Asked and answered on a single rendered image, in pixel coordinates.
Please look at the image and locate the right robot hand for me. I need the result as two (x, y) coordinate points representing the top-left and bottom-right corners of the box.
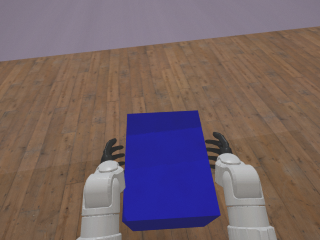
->
(205, 132), (233, 169)

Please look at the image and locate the carton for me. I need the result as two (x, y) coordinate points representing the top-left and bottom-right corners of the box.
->
(122, 110), (221, 231)

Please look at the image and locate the left robot hand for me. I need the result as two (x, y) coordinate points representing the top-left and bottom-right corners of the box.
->
(100, 138), (125, 173)

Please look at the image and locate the robot right forearm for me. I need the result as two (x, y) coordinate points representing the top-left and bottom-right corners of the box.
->
(215, 153), (277, 240)

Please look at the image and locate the robot left forearm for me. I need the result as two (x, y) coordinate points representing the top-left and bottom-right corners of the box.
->
(76, 160), (126, 240)

